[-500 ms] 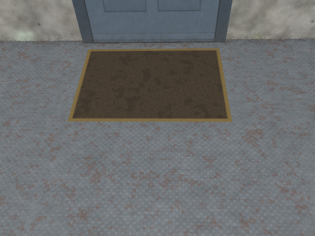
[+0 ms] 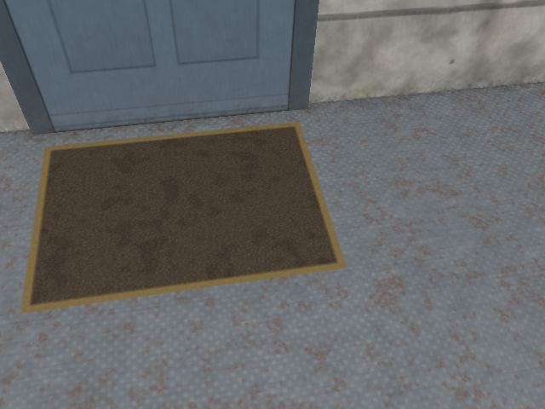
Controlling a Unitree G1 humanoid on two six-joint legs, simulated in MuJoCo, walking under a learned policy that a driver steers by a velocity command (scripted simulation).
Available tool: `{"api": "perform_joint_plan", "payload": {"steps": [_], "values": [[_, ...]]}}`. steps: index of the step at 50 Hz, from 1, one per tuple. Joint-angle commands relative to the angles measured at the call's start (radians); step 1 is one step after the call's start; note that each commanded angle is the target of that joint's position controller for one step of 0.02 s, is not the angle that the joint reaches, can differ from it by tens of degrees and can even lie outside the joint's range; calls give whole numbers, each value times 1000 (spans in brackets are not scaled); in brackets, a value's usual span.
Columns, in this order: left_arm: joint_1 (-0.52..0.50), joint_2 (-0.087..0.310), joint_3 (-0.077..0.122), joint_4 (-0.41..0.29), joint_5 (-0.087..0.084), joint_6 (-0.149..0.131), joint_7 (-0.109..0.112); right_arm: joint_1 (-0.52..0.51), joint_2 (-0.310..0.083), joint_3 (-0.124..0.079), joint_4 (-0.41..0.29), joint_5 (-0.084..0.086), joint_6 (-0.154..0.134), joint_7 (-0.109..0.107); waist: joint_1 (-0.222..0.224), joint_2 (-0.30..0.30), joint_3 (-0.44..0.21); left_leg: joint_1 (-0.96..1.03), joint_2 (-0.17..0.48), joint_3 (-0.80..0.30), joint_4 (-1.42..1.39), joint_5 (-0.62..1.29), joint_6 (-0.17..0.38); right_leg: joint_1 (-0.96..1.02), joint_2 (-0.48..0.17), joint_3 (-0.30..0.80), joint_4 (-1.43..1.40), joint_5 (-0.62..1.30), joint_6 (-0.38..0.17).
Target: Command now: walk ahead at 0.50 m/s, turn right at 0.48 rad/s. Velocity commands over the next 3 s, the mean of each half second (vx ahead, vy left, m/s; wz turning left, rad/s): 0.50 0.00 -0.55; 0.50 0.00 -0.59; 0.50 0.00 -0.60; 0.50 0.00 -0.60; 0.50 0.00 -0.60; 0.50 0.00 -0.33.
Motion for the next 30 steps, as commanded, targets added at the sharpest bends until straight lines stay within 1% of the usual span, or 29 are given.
{"api": "perform_joint_plan", "payload": {"steps": [1, 4, 6, 9, 11, 12, 13, 14, 15, 16, 17, 18, 19, 20, 21, 22, 23, 25, 26, 28, 30], "values": [[6, 19, 7, -78, 7, 8, -3, -52, -123, -35, -43, -4, -29, -7, 22, 130, 13, 57, 286, -169, -234, 182, 179, -124, -61, 60, -49, 114, 16], [-67, 4, 0, -104, 8, 2, -22, -38, -151, -44, -19, -1, -23, -16, 2, 110, 24, 81, 263, -57, -238, 231, 160, -106, -52, 33, -230, 269, 10], [-143, -4, -8, -130, 10, -2, -36, -15, -175, -50, -4, 6, -16, -21, -27, 98, 43, 96, 266, -6, -241, 229, 149, -81, -42, -5, -335, 329, -1], [-226, 6, -9, -173, 9, 1, -51, 26, -204, -61, 23, 22, -2, -23, -52, 93, 71, 177, 293, 32, -223, 228, 130, -88, -34, -36, -429, 300, -29], [-255, 21, -4, -199, 10, 4, -58, 41, -221, -68, 38, 33, 12, -22, -51, 98, 76, 243, 310, 54, -173, 307, 114, -86, -16, -66, -465, 222, -56], [-248, 33, 2, -207, 12, 6, -61, 38, -235, -72, 40, 37, 19, -23, -37, 109, 61, 264, 311, 71, -122, 442, 103, -48, 8, -92, -476, 170, -75], [-215, 51, 13, -208, 14, 9, -60, 34, -252, -77, 40, 42, 26, -25, -12, 129, 26, 278, 307, 89, -40, 623, 91, 23, 45, -127, -478, 114, -96], [-118, 81, 32, -189, 12, 12, -57, 23, -261, -78, 39, 47, 35, -27, 49, 131, -35, 264, 288, 115, 111, 769, 74, 161, 93, -160, -503, 97, -123], [51, 138, 66, -143, 8, 17, -46, 23, -240, -68, 36, 46, 39, -30, 134, 106, -124, 167, 244, 145, 334, 771, 40, 411, 144, -165, -553, 149, -161], [189, 239, 99, -115, 1, 27, -23, 54, -174, -42, 13, 8, 32, -30, 166, -59, -215, -111, 186, 152, 675, 327, -14, 712, -24, 110, -570, 196, -232], [128, 316, 95, -145, 1, 10, -27, 122, -63, -3, -43, -13, 2, -19, 44, -235, -328, -490, -23, -30, 962, -438, -63, 946, -233, 704, -736, -46, -421], [147, 220, 71, -162, 4, -6, -36, -6, -165, -21, -49, 31, -28, -8, 132, -84, -348, -591, 11, -188, 1028, -402, -43, 946, -252, 750, -839, -118, -396], [113, 175, 56, -151, 10, -20, -38, -69, -187, -26, -73, 56, -43, -4, 123, -57, -208, -653, 50, -173, 991, -301, -19, 844, -226, 611, -844, -52, -354], [55, 147, 47, -157, 8, -25, -36, -72, -174, -22, -62, 37, -50, -12, 79, 23, -137, -604, 95, -174, 909, -216, -11, 702, -180, 495, -836, 49, -318], [-8, 118, 38, -170, 14, -25, -32, -67, -179, -28, -53, 11, -48, -19, 39, 30, -93, -531, 121, -175, 825, -164, -18, 575, -143, 407, -843, 160, -296], [-42, 97, 29, -188, 27, -25, -26, -48, -183, -33, -48, 5, -37, -17, 7, 12, -82, -465, 137, -183, 791, -128, -23, 498, -117, 361, -866, 229, -290], [-53, 97, 29, -194, 29, -27, -23, -39, -175, -33, -48, 2, -26, -16, -5, 2, -80, -434, 134, -178, 757, -110, -34, 455, -107, 343, -884, 282, -297], [-37, 111, 33, -185, 23, -33, -11, -49, -148, -27, -52, -6, -9, -17, -10, 14, -64, -420, 122, -158, 677, -62, -64, 394, -86, 281, -900, 374, -304], [-23, 122, 36, -178, 21, -33, -4, -82, -137, -23, -62, -8, -5, -18, -4, 17, -48, -430, 113, -152, 615, -13, -78, 375, -73, 256, -906, 387, -298], [8, 131, 39, -163, 15, -30, 7, -160, -115, -12, -83, -8, -5, -16, 24, 5, -26, -426, 90, -151, 459, 121, -93, 358, -40, 219, -902, 359, -268], [34, 132, 40, -151, 10, -24, 13, -232, -98, -4, -99, -1, -10, -8, 53, -17, -13, -376, 56, -148, 309, 234, -95, 338, -13, 203, -893, 287, -239]]}}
